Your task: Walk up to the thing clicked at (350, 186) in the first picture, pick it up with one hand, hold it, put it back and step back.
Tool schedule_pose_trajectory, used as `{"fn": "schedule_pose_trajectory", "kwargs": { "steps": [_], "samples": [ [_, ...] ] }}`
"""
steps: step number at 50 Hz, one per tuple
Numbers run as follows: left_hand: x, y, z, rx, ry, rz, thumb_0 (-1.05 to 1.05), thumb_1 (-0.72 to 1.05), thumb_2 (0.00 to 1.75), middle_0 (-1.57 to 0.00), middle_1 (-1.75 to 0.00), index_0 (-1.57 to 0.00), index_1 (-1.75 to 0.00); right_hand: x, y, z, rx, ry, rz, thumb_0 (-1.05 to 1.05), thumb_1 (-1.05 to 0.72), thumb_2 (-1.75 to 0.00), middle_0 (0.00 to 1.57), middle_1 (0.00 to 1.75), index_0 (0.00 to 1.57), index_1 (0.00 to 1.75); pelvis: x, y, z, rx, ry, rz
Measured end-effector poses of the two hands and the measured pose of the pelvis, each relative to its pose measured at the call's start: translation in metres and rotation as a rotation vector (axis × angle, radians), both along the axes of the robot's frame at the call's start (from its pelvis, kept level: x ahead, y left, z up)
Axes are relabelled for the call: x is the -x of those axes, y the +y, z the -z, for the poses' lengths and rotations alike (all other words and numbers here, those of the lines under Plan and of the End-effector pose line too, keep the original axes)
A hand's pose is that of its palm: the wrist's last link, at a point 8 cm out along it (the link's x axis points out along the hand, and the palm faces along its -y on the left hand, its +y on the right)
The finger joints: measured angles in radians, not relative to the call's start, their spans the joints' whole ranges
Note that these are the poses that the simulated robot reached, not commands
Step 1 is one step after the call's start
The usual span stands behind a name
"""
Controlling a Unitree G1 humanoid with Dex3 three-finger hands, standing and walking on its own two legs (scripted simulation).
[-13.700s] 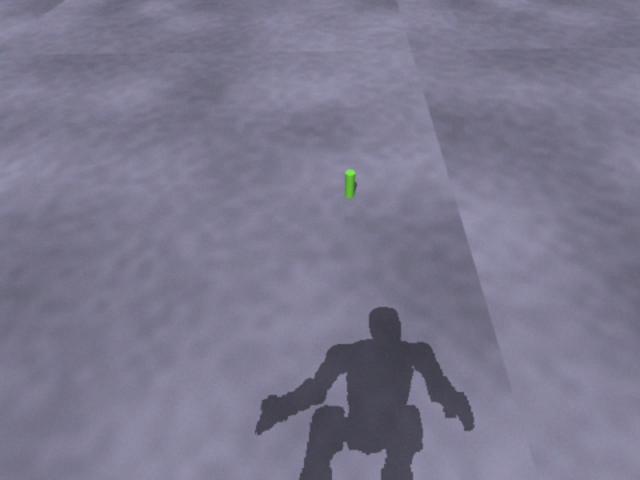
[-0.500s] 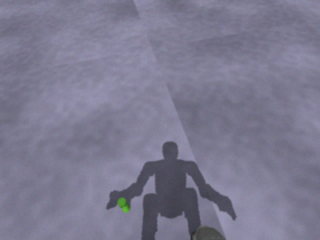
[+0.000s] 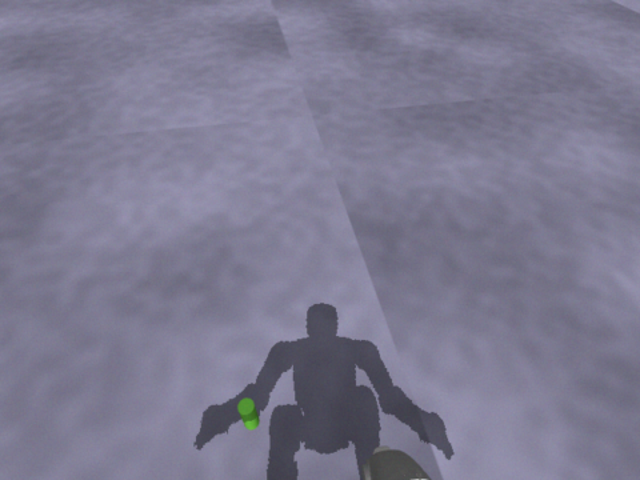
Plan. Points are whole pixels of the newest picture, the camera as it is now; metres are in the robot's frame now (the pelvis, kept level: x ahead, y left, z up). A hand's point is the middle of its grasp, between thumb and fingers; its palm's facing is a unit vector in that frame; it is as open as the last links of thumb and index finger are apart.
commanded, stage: walk up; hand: left
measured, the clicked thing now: (249, 414) +0.43 +0.20 -0.69
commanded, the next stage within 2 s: stand in 0.18 s
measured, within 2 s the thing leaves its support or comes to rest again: neither
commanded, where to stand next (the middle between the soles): +0.07 -0.01 m, yaw -1 degrees
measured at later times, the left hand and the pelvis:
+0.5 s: hand (187, 444) +0.21 +0.21 -0.14, palm faces -0.04 -0.94 -0.34, open 7.4 cm; pelvis +0.07 -0.03 +0.00, yaw -2 degrees
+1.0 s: hand (184, 464) +0.19 +0.20 -0.13, palm faces -0.03 -0.94 -0.34, open 7.4 cm; pelvis +0.11 -0.05 +0.02, yaw -2 degrees
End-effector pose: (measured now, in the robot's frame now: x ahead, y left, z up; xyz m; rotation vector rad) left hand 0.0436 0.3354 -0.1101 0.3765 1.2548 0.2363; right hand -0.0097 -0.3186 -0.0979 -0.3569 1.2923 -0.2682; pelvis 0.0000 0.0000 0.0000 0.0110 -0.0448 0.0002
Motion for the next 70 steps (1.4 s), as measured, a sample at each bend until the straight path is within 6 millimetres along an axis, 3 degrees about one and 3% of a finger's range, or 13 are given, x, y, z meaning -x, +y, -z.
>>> {"fn": "schedule_pose_trajectory", "kwargs": {
  "steps": [3,6,11,17,22,28,38,48,60,70],
  "samples": [
    [-0.012,-0.013,0.002,0.036,0.034,0.026,0.01,0.9,0.9,-0.2,-0.3,-0.2,-0.3,0.004,-0.014,-0.012,0.031,0.012,0.02,0.01,-0.9,-0.9,0.21,0.3,0.21,0.3,-0.013,-0.007,-0.004,0.0,0.004,0.017],
    [-0.041,-0.03,0.004,0.056,0.022,0.063,0.01,0.9,0.9,-0.2,-0.3,-0.2,-0.3,0.002,-0.032,-0.017,0.055,0.04,0.03,0.01,-0.9,-0.9,0.2,0.3,0.2,0.3,-0.028,-0.018,-0.003,0.002,0.008,0.032],
    [-0.1,-0.065,0.008,0.048,-0.081,0.12,0.01,0.9,0.9,-0.2,-0.3,-0.2,-0.3,-0.021,-0.06,0.0,0.062,0.08,0.063,0.01,-0.9,-0.9,0.2,0.3,0.2,0.3,-0.047,-0.038,0.008,0.015,-0.003,0.035],
    [-0.138,-0.093,-0.008,0.054,-0.161,0.167,0.0,0.9,0.9,-0.2,-0.3,-0.2,-0.3,-0.093,-0.047,0.007,-0.003,-0.066,0.056,0.01,-0.9,-0.9,0.2,0.3,0.2,0.3,-0.057,-0.041,-0.003,-0.005,-0.015,0.039],
    [-0.159,-0.089,-0.009,0.066,-0.224,0.151,0.0,0.9,0.9,-0.2,-0.3,-0.2,-0.3,-0.135,-0.023,0.013,-0.044,-0.166,-0.012,0.01,-0.9,-0.9,0.2,0.3,0.2,0.3,-0.065,-0.035,0.002,0.008,-0.038,0.031],
    [-0.157,-0.082,-0.012,0.082,-0.208,0.072,0.0,0.9,0.9,-0.2,-0.3,-0.2,-0.3,-0.162,-0.007,0.006,-0.083,-0.166,-0.049,0.01,-0.9,-0.9,0.2,0.3,0.2,0.3,-0.084,-0.037,-0.007,0.01,-0.041,0.036],
    [-0.129,-0.078,-0.014,0.065,-0.053,0.01,0.0,0.9,0.9,-0.2,-0.3,-0.2,-0.3,-0.206,-0.017,-0.003,-0.085,-0.167,-0.059,0.01,-0.9,-0.9,0.2,0.3,0.2,0.3,-0.105,-0.041,-0.019,0.012,-0.02,0.028],
    [-0.137,-0.085,-0.013,0.069,-0.026,0.005,0.0,0.9,0.9,-0.2,-0.3,-0.2,-0.3,-0.212,-0.026,-0.007,-0.072,-0.129,-0.039,0.01,-0.9,-0.9,0.2,0.3,0.2,0.3,-0.11,-0.045,-0.023,0.011,-0.012,0.031],
    [-0.157,-0.091,-0.016,0.079,-0.064,0.027,0.0,0.9,0.9,-0.2,-0.3,-0.2,-0.3,-0.192,-0.023,-0.002,-0.088,-0.09,-0.007,0.01,-0.9,-0.9,0.2,0.3,0.2,0.3,-0.107,-0.045,-0.024,0.009,-0.005,0.035],
    [-0.147,-0.065,-0.01,0.016,-0.08,0.053,0.0,0.9,0.9,-0.2,-0.3,-0.2,-0.3,-0.154,-0.04,0.011,-0.03,-0.054,0.005,0.0,-0.9,-0.9,0.2,0.3,0.2,0.3,-0.059,-0.036,-0.007,0.003,0.004,0.021]
  ]
}}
